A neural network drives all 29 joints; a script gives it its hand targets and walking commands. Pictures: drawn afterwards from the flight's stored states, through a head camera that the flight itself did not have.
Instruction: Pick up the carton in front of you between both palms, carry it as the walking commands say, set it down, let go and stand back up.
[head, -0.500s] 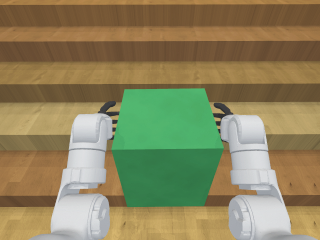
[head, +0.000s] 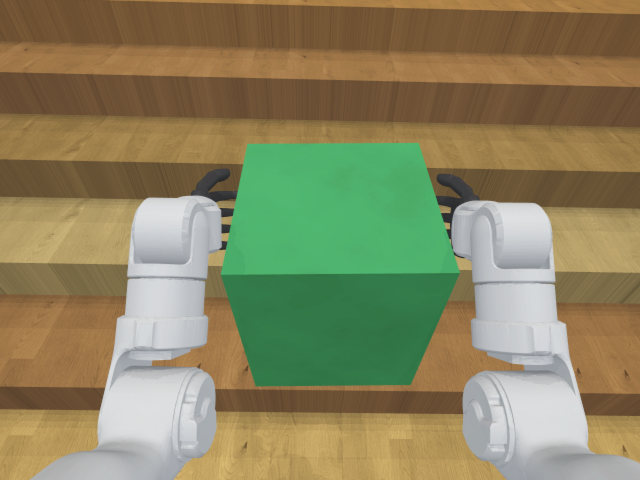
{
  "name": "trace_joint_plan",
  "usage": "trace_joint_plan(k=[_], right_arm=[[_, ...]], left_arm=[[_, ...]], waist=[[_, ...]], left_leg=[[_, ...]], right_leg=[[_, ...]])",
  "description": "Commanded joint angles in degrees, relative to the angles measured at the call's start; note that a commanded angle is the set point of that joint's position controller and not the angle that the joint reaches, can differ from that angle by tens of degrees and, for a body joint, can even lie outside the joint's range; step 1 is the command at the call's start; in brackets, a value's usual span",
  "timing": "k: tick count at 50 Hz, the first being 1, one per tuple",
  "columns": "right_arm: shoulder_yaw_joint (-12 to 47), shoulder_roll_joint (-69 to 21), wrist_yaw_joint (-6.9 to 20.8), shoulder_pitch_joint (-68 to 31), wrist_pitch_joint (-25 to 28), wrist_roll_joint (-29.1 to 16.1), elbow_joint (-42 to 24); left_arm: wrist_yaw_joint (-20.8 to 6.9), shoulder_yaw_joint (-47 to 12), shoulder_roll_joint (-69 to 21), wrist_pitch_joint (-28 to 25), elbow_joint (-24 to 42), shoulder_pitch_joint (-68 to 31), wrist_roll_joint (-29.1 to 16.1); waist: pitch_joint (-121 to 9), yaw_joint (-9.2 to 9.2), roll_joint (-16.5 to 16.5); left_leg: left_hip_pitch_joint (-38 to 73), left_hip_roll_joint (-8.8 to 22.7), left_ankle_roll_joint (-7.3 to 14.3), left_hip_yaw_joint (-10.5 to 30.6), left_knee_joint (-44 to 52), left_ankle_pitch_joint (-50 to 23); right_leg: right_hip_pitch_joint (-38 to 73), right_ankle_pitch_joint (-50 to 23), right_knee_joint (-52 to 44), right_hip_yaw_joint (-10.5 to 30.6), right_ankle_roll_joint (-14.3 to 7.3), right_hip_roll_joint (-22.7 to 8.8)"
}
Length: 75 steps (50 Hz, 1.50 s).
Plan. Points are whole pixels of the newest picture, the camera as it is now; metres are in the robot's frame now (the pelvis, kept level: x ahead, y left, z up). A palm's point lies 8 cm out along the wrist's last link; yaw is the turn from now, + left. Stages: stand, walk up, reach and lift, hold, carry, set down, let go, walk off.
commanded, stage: carry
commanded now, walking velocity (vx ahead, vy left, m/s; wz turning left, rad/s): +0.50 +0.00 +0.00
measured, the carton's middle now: (333, 270) +0.35 +0.00 +0.10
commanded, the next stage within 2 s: none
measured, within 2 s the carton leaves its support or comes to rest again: neither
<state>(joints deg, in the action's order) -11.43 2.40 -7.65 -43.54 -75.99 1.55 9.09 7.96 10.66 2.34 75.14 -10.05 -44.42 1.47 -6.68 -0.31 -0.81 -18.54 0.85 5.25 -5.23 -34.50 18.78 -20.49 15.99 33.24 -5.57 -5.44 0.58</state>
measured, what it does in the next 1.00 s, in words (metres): climbs: right foot 0.15 m higher, then left foot 0.14 m higher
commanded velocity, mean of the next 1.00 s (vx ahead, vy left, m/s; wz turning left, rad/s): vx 0.50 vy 0.00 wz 0.00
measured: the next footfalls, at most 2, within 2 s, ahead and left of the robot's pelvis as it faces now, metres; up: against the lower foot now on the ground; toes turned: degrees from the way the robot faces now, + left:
right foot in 0.40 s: +0.35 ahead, -0.18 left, +0.15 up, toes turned -7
left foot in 0.86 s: +0.61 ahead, -0.02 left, +0.29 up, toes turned +6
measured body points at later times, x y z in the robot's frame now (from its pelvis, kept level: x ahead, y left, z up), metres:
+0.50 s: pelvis +0.20 -0.10 +0.06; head +0.27 -0.09 +0.50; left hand +0.59 +0.08 +0.18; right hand +0.62 -0.22 +0.19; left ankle +0.05 +0.06 -0.53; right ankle +0.31 -0.17 -0.58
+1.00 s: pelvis +0.51 -0.10 +0.23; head +0.53 -0.12 +0.68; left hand +0.93 +0.00 +0.41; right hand +0.88 -0.30 +0.40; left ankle +0.57 -0.02 -0.44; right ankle +0.39 -0.20 -0.32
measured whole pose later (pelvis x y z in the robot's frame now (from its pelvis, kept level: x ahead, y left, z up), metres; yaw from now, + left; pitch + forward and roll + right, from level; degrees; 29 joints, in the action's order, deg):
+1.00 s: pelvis +0.51 -0.10 +0.23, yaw +0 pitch +3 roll +5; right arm -11.4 1.5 -9.6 -55.6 -80.0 2.8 15.2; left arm 5.5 22.1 4.3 79.6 -15.9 -56.2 5.4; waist -1.8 9.4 -1.6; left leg -34.0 -4.0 7.6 -12.0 -53.4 23.1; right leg -31.6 11.0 92.5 5.8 -3.3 1.6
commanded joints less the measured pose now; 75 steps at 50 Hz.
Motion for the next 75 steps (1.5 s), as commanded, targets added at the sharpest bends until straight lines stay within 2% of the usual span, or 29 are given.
trace_joint_plan(k=[1, 4, 13, 17, 20, 21, 22, 23, 25, 29, 33, 38, 40, 44, 45, 46, 47, 48, 50, 52, 60, 63, 65, 66, 67, 68, 69, 72, 75], right_arm=[[28.1, -57.4, 11.3, -44.9, 0.7, -23.4, -5.0], [26.4, -57.7, 11.5, -43.6, 0.2, -22.5, -1.1], [28.0, -62.3, 11.4, -56.7, 1.2, -27.6, -10.0], [30.0, -66.0, 12.8, -61.8, 1.3, -30.1, -13.8], [28.1, -65.2, 13.7, -57.8, 0.3, -29.7, -13.8], [27.7, -63.9, 13.4, -55.7, 0.2, -27.7, -13.8], [27.1, -63.9, 13.0, -54.1, 0.5, -24.8, -14.9], [25.7, -58.8, 12.3, -50.8, 0.5, -21.3, -12.6], [25.3, -58.9, 11.6, -48.0, 0.6, -18.8, -13.0], [26.6, -54.9, 10.6, -47.6, 1.0, -15.7, -16.2], [27.2, -51.6, 9.7, -42.9, 0.6, -13.0, -13.0], [24.9, -46.5, 8.5, -44.0, -1.7, -10.5, -4.6], [24.7, -47.2, 8.1, -48.8, -2.7, -11.1, -2.9], [24.8, -54.0, 8.0, -55.6, -4.6, -16.8, 0.1], [25.1, -56.7, 8.6, -56.0, -4.6, -19.4, 1.3], [25.9, -60.8, 9.5, -54.5, -4.3, -22.5, 1.7], [25.9, -63.0, 10.4, -52.1, -3.2, -23.8, 2.3], [25.8, -65.7, 11.6, -54.2, -2.3, -26.2, 0.3], [29.4, -71.0, 13.4, -68.6, -0.9, -31.4, -7.6], [31.0, -73.8, 14.8, -74.8, -0.3, -35.9, -11.3], [23.0, -65.3, 14.9, -59.4, -2.7, -27.8, -0.6], [20.8, -65.7, 15.6, -58.4, -3.0, -24.8, 1.8], [19.2, -64.8, 15.7, -55.5, -3.1, -22.9, 2.9], [18.4, -64.7, 15.6, -56.4, -3.0, -21.7, 2.7], [17.7, -63.7, 15.1, -55.7, -2.8, -20.0, 2.2], [18.2, -61.8, 14.7, -54.2, -2.1, -17.4, 0.6], [16.1, -62.4, 14.2, -49.4, -1.7, -16.0, 3.7], [16.4, -59.8, 12.9, -51.6, -0.5, -13.1, -2.6], [18.8, -55.6, 11.3, -51.8, 0.2, -12.4, -7.3]], left_arm=[[-11.7, -28.9, -59.2, 0.3, 5.7, -43.7, -24.5], [-12.1, -26.4, -59.1, 1.3, 1.8, -44.4, -23.5], [-11.7, -21.1, -61.1, 2.0, -3.5, -44.2, -19.7], [-9.8, -20.2, -57.9, 1.2, -0.1, -44.6, -16.8], [-8.4, -23.2, -58.9, 0.6, 4.8, -45.1, -18.1], [-8.6, -25.1, -60.3, 0.4, 7.9, -45.9, -19.4], [-9.1, -27.5, -61.2, -0.7, 10.3, -47.5, -20.8], [-10.0, -31.1, -65.4, -0.7, 11.3, -46.3, -23.6], [-11.3, -34.2, -66.8, -1.9, 20.3, -54.5, -27.4], [-12.7, -37.2, -67.1, -2.0, 24.9, -57.1, -30.7], [-13.8, -36.5, -63.2, 0.0, 21.2, -53.0, -29.7], [-16.3, -31.0, -58.1, 2.6, 9.9, -53.8, -28.7], [-16.8, -28.1, -57.7, 3.6, 6.3, -55.6, -29.0], [-16.2, -20.6, -57.3, 6.0, -1.3, -54.7, -24.4], [-15.6, -19.7, -57.1, 6.2, -1.4, -54.9, -23.1], [-15.0, -18.2, -56.6, 6.2, -2.8, -53.5, -20.6], [-14.9, -16.3, -58.0, 5.8, -5.6, -49.3, -18.5], [-14.6, -14.0, -56.2, 5.0, -6.1, -46.4, -16.4], [-14.0, -11.9, -55.2, 4.3, -2.7, -52.2, -13.2], [-12.6, -11.6, -52.0, 3.6, 0.7, -53.8, -12.3], [-10.7, -16.5, -53.6, 5.2, -5.3, -46.8, -11.9], [-11.0, -19.1, -58.0, 4.9, -6.4, -49.0, -14.5], [-11.2, -21.0, -62.0, 4.3, -5.9, -49.9, -18.0], [-11.2, -22.7, -64.5, 3.5, -3.3, -54.1, -20.2], [-11.6, -23.8, -66.8, 2.8, -1.4, -55.2, -22.5], [-12.3, -25.7, -70.9, 2.1, 0.2, -54.1, -25.8], [-12.7, -27.5, -69.9, 0.6, 2.7, -56.6, -27.0], [-13.7, -30.3, -73.0, -1.5, 14.9, -65.6, -31.0], [-14.3, -33.0, -73.2, -1.7, 18.5, -66.4, -33.3]], waist=[[-17.0, 1.24, 7.2], [-14.8, 4.04, 12.0], [-10.4, 10.39, 2.9], [-7.7, 1.56, 6.0], [-30.0, -13.39, 16.2], [-36.5, -15.37, 9.8], [-40.6, -10.22, -16.6], [-45.2, -7.15, -15.8], [-38.2, -4.59, -2.9], [-27.1, -4.73, -3.0], [-24.9, -7.46, -1.5], [-12.6, -5.1, -0.1], [-8.6, -3.08, -4.1], [-25.6, 7.23, -12.8], [-31.9, 10.66, -9.0], [-29.8, 12.36, -4.2], [-37.9, 8.87, 15.9], [-40.1, 9.28, 5.9], [-28.2, 4.85, -4.1], [-18.9, 1.47, -3.9], [-10.5, 6.98, 2.7], [-11.8, 1.53, 10.4], [-23.3, -6.03, 20.8], [-28.6, -8.83, 16.0], [-34.8, -12.88, 8.3], [-27.6, -9.7, 4.3], [-38.7, -7.72, -14.8], [-32.5, -6.72, -3.3], [-24.4, -4.76, -0.5]], left_leg=[[11.1, 7.1, 6.1, 13.4, 11.1, 6.8], [25.7, 17.0, 12.4, 28.0, 16.0, -2.2], [47.6, 24.2, 13.0, 28.9, 17.6, -15.1], [2.8, 10.7, 4.9, 3.7, 37.3, -11.9], [6.3, 9.7, 2.4, -4.8, -2.9, -89.3], [2.8, 7.2, -0.5, -0.3, -21.5, -71.4], [-17.1, -6.7, -6.3, 6.4, -47.2, -3.8], [-15.9, -8.8, -4.8, 20.2, -68.0, -2.3], [-22.0, -4.2, -2.4, 15.2, -73.8, -6.6], [-36.4, 0.5, 1.4, 10.3, -69.3, -3.5], [-49.5, -0.5, 2.0, 3.0, -73.0, 6.4], [-60.5, 2.5, 2.0, -2.0, -71.2, 8.5], [-37.3, 2.2, 1.9, -6.6, -47.8, 6.8], [-5.2, -7.6, 4.2, -13.6, -25.9, -8.2], [6.7, -9.2, 3.3, -12.0, -9.0, -15.2], [17.9, -4.2, 5.4, 1.9, 6.3, -26.5], [38.8, 16.0, 20.3, 37.6, 1.5, -71.8], [36.3, 15.0, 22.6, 43.6, 1.2, -60.1], [25.5, 14.3, 13.7, 38.5, 4.7, -18.7], [15.4, 13.0, 8.2, 28.8, 8.1, -0.9], [32.1, 14.6, 7.1, 18.2, 20.1, -5.2], [3.7, 8.2, 5.9, -2.0, 30.3, -39.3], [11.7, 9.6, 3.9, -5.8, 12.2, -86.4], [14.0, 6.9, 2.2, -4.9, -4.4, -89.6], [9.9, 4.0, -2.3, -2.6, -24.4, -78.8], [-3.6, 0.2, -2.7, 1.6, -34.4, -20.9], [-21.3, -9.3, -6.1, 10.5, -67.7, -3.8], [-34.6, -2.7, -0.1, 15.4, -77.3, -2.6], [-38.7, 1.3, 1.7, 13.0, -69.7, -1.1]], right_leg=[[-2.3, 9.2, -0.4, 6.7, -5.1, -4.9], [-21.0, 8.5, 12.5, 0.0, -1.0, -2.8], [-75.4, 34.5, 90.1, 12.6, -2.6, -4.7], [-22.1, 19.7, 39.2, -4.6, -1.8, -6.4], [14.7, 1.9, 28.9, -13.3, -3.6, 5.8], [26.0, 0.7, 13.3, -3.7, -3.2, 6.0], [37.2, -7.5, -5.6, 40.9, -11.6, -14.0], [33.8, -16.1, -8.6, 52.1, -13.0, -18.0], [28.3, -17.2, -1.3, 41.2, -12.3, -16.1], [29.2, -5.6, -4.5, 29.0, -8.8, -14.2], [39.0, -26.1, -7.5, 25.4, -11.5, -17.5], [33.2, -5.7, -16.5, 17.2, -7.1, -13.6], [14.7, -22.5, -28.9, 7.4, -8.0, -10.0], [20.2, -106.8, 2.1, -5.8, -4.1, -9.6], [20.3, -106.5, 19.6, -6.9, -0.1, -7.2], [8.9, -63.3, 38.8, -1.7, 1.8, -3.1], [-18.1, 0.3, 70.5, 6.9, 8.1, 8.6], [-24.4, -0.4, 83.5, 18.0, 4.4, 8.3], [-33.4, -0.9, 80.7, 17.3, -0.1, 1.5], [-33.6, -2.6, 74.3, 13.3, -2.0, -1.7], [-64.4, 15.0, 74.3, 3.7, -1.8, -7.9], [-17.8, 2.2, 38.5, -6.9, -2.8, -4.6], [-2.6, -3.9, 34.7, -11.5, -4.1, 1.8], [5.9, -1.9, 22.5, -11.5, -4.5, 5.1], [18.7, -14.7, 8.4, -3.6, -4.5, 3.3], [21.9, -28.1, -3.1, 11.5, -4.7, -3.8], [38.9, -68.2, -1.1, 43.0, -17.8, -20.1], [32.1, -18.6, -1.0, 38.7, -12.4, -16.9], [27.7, -4.6, -5.7, 29.9, -8.4, -16.6]])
